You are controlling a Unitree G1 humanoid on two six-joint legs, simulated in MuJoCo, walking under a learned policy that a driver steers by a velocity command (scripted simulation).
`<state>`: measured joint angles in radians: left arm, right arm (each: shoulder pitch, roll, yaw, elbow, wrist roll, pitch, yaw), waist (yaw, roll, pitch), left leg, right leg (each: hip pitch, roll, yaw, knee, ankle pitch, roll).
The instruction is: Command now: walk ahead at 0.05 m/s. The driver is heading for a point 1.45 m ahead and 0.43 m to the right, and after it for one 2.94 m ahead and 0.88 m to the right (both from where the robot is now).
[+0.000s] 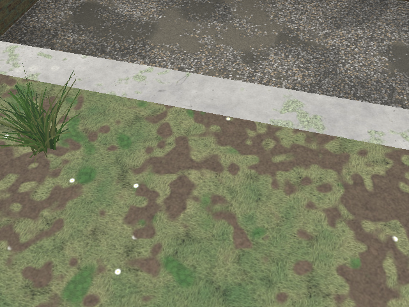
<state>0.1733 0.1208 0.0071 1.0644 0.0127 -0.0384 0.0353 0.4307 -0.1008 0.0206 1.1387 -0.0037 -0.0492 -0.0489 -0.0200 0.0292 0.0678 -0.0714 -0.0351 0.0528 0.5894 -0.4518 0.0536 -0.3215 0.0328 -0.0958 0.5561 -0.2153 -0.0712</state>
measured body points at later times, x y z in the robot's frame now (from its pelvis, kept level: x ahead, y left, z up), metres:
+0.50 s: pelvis +0.04 +0.01 +0.01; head +0.04 +0.01 +0.46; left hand +0.01 +0.22 -0.15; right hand -0.01 -0.19 -0.15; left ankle -0.06 +0.09 -0.73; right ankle +0.05 -0.08 -0.73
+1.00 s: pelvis +0.04 +0.02 +0.01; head +0.04 +0.02 +0.46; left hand +0.00 +0.22 -0.16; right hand -0.04 -0.18 -0.15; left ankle -0.06 +0.09 -0.73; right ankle +0.05 -0.08 -0.73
